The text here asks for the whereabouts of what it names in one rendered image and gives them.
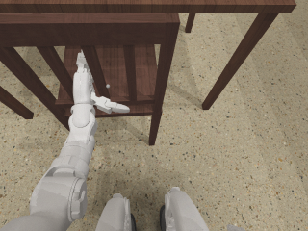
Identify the chair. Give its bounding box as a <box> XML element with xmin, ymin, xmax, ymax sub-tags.
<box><xmin>0</xmin><ymin>13</ymin><xmax>181</xmax><ymax>150</ymax></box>

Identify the robot left shin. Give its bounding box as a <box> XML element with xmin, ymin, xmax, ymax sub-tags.
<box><xmin>113</xmin><ymin>193</ymin><xmax>132</xmax><ymax>231</ymax></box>

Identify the left robot hand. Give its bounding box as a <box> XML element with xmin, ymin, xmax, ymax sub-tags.
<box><xmin>72</xmin><ymin>50</ymin><xmax>130</xmax><ymax>114</ymax></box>

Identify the right robot thigh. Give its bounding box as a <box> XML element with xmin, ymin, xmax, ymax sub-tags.
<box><xmin>165</xmin><ymin>191</ymin><xmax>209</xmax><ymax>231</ymax></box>

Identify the left robot forearm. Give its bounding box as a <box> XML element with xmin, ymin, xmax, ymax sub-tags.
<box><xmin>29</xmin><ymin>103</ymin><xmax>98</xmax><ymax>214</ymax></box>

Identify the table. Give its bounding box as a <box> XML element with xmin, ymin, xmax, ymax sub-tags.
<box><xmin>0</xmin><ymin>0</ymin><xmax>296</xmax><ymax>119</ymax></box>

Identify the left robot upper arm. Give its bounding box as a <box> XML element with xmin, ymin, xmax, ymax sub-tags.
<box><xmin>0</xmin><ymin>176</ymin><xmax>88</xmax><ymax>231</ymax></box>

